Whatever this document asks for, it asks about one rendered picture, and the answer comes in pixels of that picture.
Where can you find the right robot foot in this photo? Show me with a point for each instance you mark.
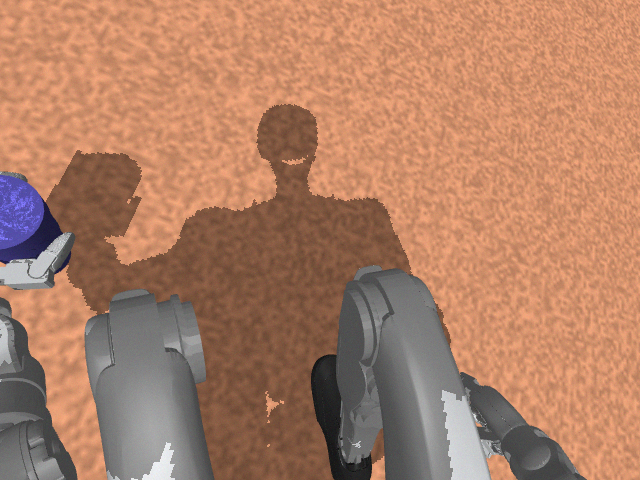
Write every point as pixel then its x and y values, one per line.
pixel 327 404

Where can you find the left robot arm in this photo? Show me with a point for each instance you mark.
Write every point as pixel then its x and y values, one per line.
pixel 30 448

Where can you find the left robot hand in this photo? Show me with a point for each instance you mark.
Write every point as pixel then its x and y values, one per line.
pixel 24 274

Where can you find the cup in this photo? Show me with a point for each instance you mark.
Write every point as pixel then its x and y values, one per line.
pixel 26 225

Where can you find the right robot hand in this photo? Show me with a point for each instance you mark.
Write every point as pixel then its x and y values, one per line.
pixel 495 414

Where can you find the right robot arm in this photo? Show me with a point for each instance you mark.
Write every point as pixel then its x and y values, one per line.
pixel 532 455

